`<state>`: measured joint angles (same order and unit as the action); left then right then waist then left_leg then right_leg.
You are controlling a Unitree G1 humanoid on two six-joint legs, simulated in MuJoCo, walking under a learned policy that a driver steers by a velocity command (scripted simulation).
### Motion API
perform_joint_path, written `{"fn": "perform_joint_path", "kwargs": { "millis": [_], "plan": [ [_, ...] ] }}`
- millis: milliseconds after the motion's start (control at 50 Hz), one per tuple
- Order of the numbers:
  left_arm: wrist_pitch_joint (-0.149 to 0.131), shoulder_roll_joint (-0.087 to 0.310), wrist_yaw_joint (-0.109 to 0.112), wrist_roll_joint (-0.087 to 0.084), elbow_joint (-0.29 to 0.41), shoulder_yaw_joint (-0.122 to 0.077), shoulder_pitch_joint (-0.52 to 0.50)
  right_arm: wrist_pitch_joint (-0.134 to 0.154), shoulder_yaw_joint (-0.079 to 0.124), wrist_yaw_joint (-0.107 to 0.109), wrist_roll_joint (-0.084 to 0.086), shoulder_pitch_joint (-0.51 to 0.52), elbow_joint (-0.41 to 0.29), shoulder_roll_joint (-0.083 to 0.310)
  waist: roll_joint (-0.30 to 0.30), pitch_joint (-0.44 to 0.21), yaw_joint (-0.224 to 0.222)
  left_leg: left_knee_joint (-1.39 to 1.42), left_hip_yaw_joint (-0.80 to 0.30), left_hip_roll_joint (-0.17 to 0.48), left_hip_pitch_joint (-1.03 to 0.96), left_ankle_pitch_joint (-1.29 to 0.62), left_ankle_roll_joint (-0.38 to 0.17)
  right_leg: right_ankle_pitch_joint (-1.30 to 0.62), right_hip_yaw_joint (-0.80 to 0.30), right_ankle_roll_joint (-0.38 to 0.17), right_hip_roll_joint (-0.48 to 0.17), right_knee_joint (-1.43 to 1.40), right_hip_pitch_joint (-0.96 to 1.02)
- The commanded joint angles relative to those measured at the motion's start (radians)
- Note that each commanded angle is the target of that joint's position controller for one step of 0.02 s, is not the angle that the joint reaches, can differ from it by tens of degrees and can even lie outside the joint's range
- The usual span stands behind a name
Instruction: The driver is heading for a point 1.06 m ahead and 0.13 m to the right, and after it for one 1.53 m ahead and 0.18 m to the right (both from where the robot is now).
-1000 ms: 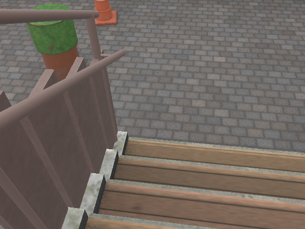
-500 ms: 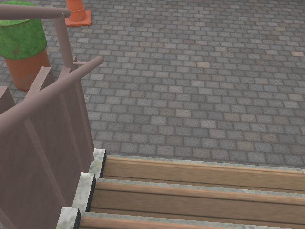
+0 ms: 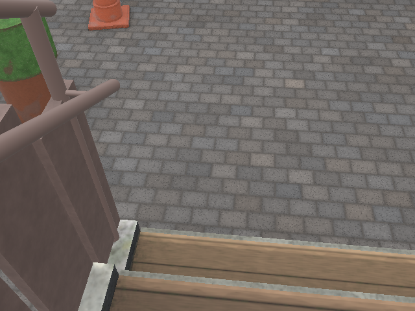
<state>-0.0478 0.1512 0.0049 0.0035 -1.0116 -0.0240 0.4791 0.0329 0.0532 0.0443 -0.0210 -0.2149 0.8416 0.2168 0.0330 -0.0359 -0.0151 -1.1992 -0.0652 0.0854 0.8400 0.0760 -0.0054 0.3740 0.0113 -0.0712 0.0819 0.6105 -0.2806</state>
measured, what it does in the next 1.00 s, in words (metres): goes down: left foot 0.16 m lower, then right foot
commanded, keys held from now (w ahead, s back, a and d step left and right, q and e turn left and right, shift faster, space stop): w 0.14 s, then no key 0.86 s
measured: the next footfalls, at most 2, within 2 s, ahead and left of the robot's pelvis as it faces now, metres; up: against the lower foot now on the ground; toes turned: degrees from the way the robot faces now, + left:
left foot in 0.30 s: +0.34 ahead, +0.15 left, -0.16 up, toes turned +1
right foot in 0.70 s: +0.34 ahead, -0.12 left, -0.16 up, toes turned +4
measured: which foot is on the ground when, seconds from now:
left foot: up 0.00-0.28, down 0.30-1.00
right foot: down 0.00-0.32, up 0.34-0.68, down 0.70-1.00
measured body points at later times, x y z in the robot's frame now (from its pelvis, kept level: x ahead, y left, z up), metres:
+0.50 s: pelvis +0.24 +0.07 -0.15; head +0.27 +0.10 +0.29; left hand +0.27 +0.31 -0.31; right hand +0.30 -0.15 -0.29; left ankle +0.30 +0.15 -0.88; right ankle +0.19 -0.11 -0.70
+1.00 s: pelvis +0.30 +0.03 -0.14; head +0.32 +0.03 +0.31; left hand +0.28 +0.27 -0.29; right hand +0.33 -0.21 -0.30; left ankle +0.30 +0.15 -0.88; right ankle +0.30 -0.12 -0.88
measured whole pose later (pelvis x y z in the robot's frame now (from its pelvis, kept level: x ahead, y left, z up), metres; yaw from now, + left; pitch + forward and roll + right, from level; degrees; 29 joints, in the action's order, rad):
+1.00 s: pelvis +0.30 +0.03 -0.14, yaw +1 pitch +0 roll +0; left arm 0.04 0.17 0.04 0.00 -0.97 -0.03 0.39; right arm -0.04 0.03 0.02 0.01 -0.27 1.02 0.19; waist 0.00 0.02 -0.01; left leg -0.46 0.00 0.00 0.21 0.25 0.00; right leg 0.26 -0.08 0.04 -0.02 0.45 -0.19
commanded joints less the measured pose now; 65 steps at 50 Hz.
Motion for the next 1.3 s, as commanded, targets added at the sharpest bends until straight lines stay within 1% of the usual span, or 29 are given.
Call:
{"fn": "perform_joint_path", "kwargs": {
  "millis": [20, 40, 80, 140, 220, 260, 300, 320, 340, 360, 380, 400, 440, 460, 500, 520, 560, 600, 620, 660, 700, 740, 760, 780, 820, 940, 1080, 1260, 1300],
  "plan": [
    [-0.036, 0.196, 0.017, -0.003, 0.079, -0.041, -0.08, 0.004, 0.006, -0.039, 0.006, -0.095, -0.017, 0.044, -0.087, -0.012, 0.076, 0.101, -0.022, 0.022, -0.103, -0.16, 0.0, -0.514, -0.28, -0.191, -0.28, -0.167, -0.054],
    [-0.042, 0.146, 0.023, -0.02, 0.034, -0.037, 0.033, 0.008, 0.018, -0.048, 0.016, 0.026, -0.059, 0.08, -0.054, 0.033, 0.014, 0.229, -0.113, 0.057, 0.1, -0.303, -0.017, -0.323, -0.313, -0.178, -0.277, -0.107, 0.114],
    [-0.039, 0.122, 0.035, -0.018, 0.02, -0.036, 0.117, 0.028, 0.004, -0.049, 0.013, 0.182, -0.104, 0.062, -0.078, 0.093, -0.058, 0.355, -0.114, 0.049, 0.29, -0.3, -0.02, -0.18, -0.409, -0.175, -0.293, -0.068, 0.273],
    [-0.019, 0.129, 0.062, -0.011, 0.063, -0.033, 0.029, 0.057, -0.012, -0.087, -0.017, 0.266, -0.133, 0.039, -0.055, 0.128, -0.083, 0.656, 0.011, -0.025, -0.165, -0.67, -0.014, -0.049, -0.221, -0.118, -0.159, 0.012, -0.094],
    [0.025, 0.108, 0.058, -0.036, 0.043, -0.027, 0.08, 0.021, -0.023, -0.104, 0.019, 0.216, -0.168, 0.009, -0.081, 0.122, -0.107, 0.797, 0.023, -0.065, -0.345, -0.566, -0.008, -0.179, -0.189, -0.091, -0.133, 0.201, -0.073],
    [0.027, 0.134, 0.056, -0.028, 0.048, -0.036, 0.081, 0.021, -0.012, -0.075, 0.05, 0.129, -0.147, 0.041, -0.12, 0.148, -0.065, 0.938, -0.007, -0.013, -0.369, -0.402, -0.01, -0.285, -0.262, -0.074, -0.162, 0.305, 0.072],
    [0.015, 0.11, 0.028, -0.018, 0.02, -0.032, 0.062, 0.042, 0.033, -0.068, 0.005, -0.212, -0.016, 0.136, -0.065, 0.002, 0.078, 0.906, 0.043, 0.027, -0.783, -0.695, -0.044, -0.287, -0.197, -0.025, -0.071, 0.711, -0.033],
    [0.001, 0.043, 0.009, -0.033, -0.002, -0.023, 0.165, 0.046, 0.041, -0.089, -0.033, -0.381, 0.057, 0.196, 0.11, -0.159, 0.074, 0.616, -0.03, 0.159, -1.17, -1.154, -0.13, 0.311, -0.139, 0.038, 0.046, 1.085, -0.317],
    [0.002, 0.039, 0.017, -0.061, 0.01, -0.005, 0.281, 0.042, 0.031, -0.1, -0.01, -0.406, 0.075, 0.193, 0.242, -0.279, 0.075, 0.47, -0.192, 0.292, -1.375, -1.206, -0.272, 0.629, -0.204, 0.111, 0.073, 1.396, -0.546],
    [0.008, 0.086, 0.031, -0.057, 0.049, -0.005, 0.24, 0.026, 0.009, -0.104, 0.019, -0.344, 0.061, 0.12, 0.254, -0.331, 0.071, 0.514, -0.261, 0.301, -1.322, -0.916, -0.312, 0.593, -0.236, 0.141, -0.01, 1.406, -0.601],
    [0.022, 0.09, 0.046, -0.049, 0.099, -0.005, 0.144, 0.001, -0.008, -0.103, 0.048, -0.249, 0.058, 0.085, 0.18, -0.298, 0.046, 0.647, -0.328, 0.314, -1.193, -0.504, -0.345, 0.489, -0.196, 0.154, -0.065, 1.342, -0.618],
    [0.057, 0.09, 0.071, -0.064, 0.147, -0.008, 0.015, -0.014, -0.019, -0.094, 0.038, -0.115, 0.04, 0.07, 0.005, -0.196, 0.0, 0.793, -0.403, 0.307, -0.961, -0.15, -0.336, 0.316, -0.129, 0.143, -0.113, 1.202, -0.574],
    [0.121, 0.08, 0.1, -0.042, 0.179, -0.013, -0.098, -0.009, -0.033, -0.09, -0.003, 0.012, 0.007, 0.077, -0.082, -0.034, -0.036, 0.873, -0.447, 0.333, -0.611, -0.183, -0.31, 0.224, -0.153, 0.117, -0.131, 1.204, -0.449],
    [0.108, 0.113, 0.108, -0.029, 0.183, -0.026, -0.091, 0.006, -0.022, -0.074, -0.015, 0.018, -0.003, 0.097, -0.075, -0.012, -0.036, 0.866, -0.348, 0.271, -0.507, -0.188, -0.276, 0.026, -0.226, 0.089, -0.13, 1.035, -0.406],
    [0.083, 0.099, 0.109, -0.017, 0.17, -0.033, -0.079, 0.023, -0.027, -0.047, -0.027, -0.028, 0.038, 0.048, 0.035, -0.023, -0.053, 0.795, -0.223, 0.191, -0.503, -0.434, -0.227, -0.044, -0.235, 0.081, -0.117, 0.929, -0.391],
    [0.072, 0.101, 0.107, -0.011, 0.171, -0.041, -0.086, 0.024, -0.024, -0.026, -0.014, -0.054, 0.046, 0.048, -0.008, -0.001, -0.057, 0.823, -0.124, 0.144, -0.472, -0.447, -0.217, -0.194, -0.26, 0.089, -0.121, 0.674, -0.34],
    [0.075, 0.016, 0.085, 0.005, 0.209, -0.015, -0.185, -0.005, -0.036, 0.0, 0.0, -0.092, 0.088, -0.004, 0.08, -0.048, -0.048, 0.797, -0.029, 0.074, -0.568, -0.534, -0.153, -0.262, -0.163, 0.109, -0.148, 0.277, -0.241],
    [0.092, 0.012, 0.062, -0.01, 0.2, -0.007, -0.163, -0.026, -0.029, 0.001, -0.005, -0.047, 0.076, 0.044, 0.124, -0.114, -0.073, 0.796, -0.014, 0.073, -0.525, -0.606, -0.141, -0.211, -0.102, 0.138, -0.129, 0.245, -0.044],
    [0.096, 0.042, 0.049, -0.019, 0.156, -0.017, -0.083, -0.017, -0.024, -0.002, -0.018, -0.004, 0.05, 0.087, 0.103, -0.134, -0.1, 0.791, -0.023, 0.096, -0.418, -0.563, -0.166, -0.367, -0.098, 0.133, -0.123, 0.362, 0.098],
    [0.119, 0.038, 0.04, 0.002, 0.143, -0.017, -0.079, -0.013, -0.025, -0.022, 0.005, 0.05, 0.041, 0.07, 0.075, -0.05, -0.101, 0.818, -0.038, 0.094, -0.336, -0.31, -0.181, -0.296, -0.094, 0.12, -0.126, 0.301, 0.144],
    [0.127, 0.007, 0.048, 0.019, 0.189, 0.003, -0.179, -0.034, -0.039, -0.037, 0.039, -0.026, 0.074, 0.012, 0.093, 0.059, -0.054, 0.822, -0.082, 0.059, -0.44, -0.104, -0.118, -0.116, -0.099, 0.102, -0.134, -0.07, 0.082],
    [0.124, 0.128, 0.051, 0.02, 0.168, -0.022, -0.17, -0.036, -0.023, -0.038, 0.04, -0.142, 0.097, 0.05, -0.028, 0.08, 0.015, 0.791, -0.112, 0.01, -0.475, -0.032, -0.087, -0.274, -0.122, 0.087, -0.167, -0.097, 0.103],
    [0.123, 0.144, 0.05, 0.016, 0.156, -0.026, -0.142, -0.032, -0.014, -0.038, 0.046, -0.157, 0.101, 0.075, -0.054, 0.083, 0.024, 0.785, -0.088, -0.018, -0.473, 0.036, -0.086, -0.275, -0.124, 0.083, -0.173, -0.122, 0.101],
    [0.118, 0.15, 0.042, 0.006, 0.142, -0.03, -0.128, -0.037, -0.006, -0.03, 0.063, -0.176, 0.113, 0.077, -0.07, 0.123, 0.032, 0.834, -0.041, -0.043, -0.49, 0.133, -0.074, -0.163, -0.125, 0.083, -0.157, -0.156, 0.029],
    [0.097, 0.101, 0.039, 0.003, 0.124, -0.022, -0.126, -0.06, -0.002, -0.011, 0.059, -0.119, 0.114, 0.07, -0.064, 0.165, 0.017, 0.854, -0.008, -0.053, -0.548, 0.239, -0.048, -0.097, -0.125, 0.087, -0.137, -0.223, -0.041],
    [0.071, 0.083, 0.031, -0.009, 0.086, -0.017, -0.097, -0.075, -0.01, -0.022, 0.024, -0.095, 0.135, 0.035, -0.066, 0.064, 0.046, 0.817, 0.017, -0.047, -0.682, 0.095, -0.047, -0.238, -0.122, 0.058, -0.128, -0.251, 0.011],
    [0.084, 0.113, 0.04, -0.003, 0.069, -0.024, -0.028, -0.062, -0.018, -0.024, 0.041, -0.127, 0.196, 0.038, -0.056, 0.051, 0.025, 0.811, 0.036, -0.041, -0.661, 0.025, -0.019, -0.375, -0.124, 0.046, -0.125, -0.247, 0.105],
    [0.07, 0.102, 0.031, -0.008, 0.049, -0.024, -0.025, -0.074, -0.036, -0.006, 0.033, -0.181, 0.215, 0.034, -0.049, 0.104, 0.029, 0.819, 0.047, -0.047, -0.655, 0.058, 0.019, -0.392, -0.102, 0.055, -0.106, -0.274, 0.094],
    [0.079, 0.107, 0.034, -0.02, 0.04, -0.029, -0.039, -0.079, -0.058, -0.006, 0.023, -0.173, 0.211, 0.001, -0.045, 0.092, 0.036, 0.817, 0.05, -0.048, -0.654, 0.033, 0.014, -0.421, -0.094, 0.057, -0.098, -0.264, 0.104]
  ]
}}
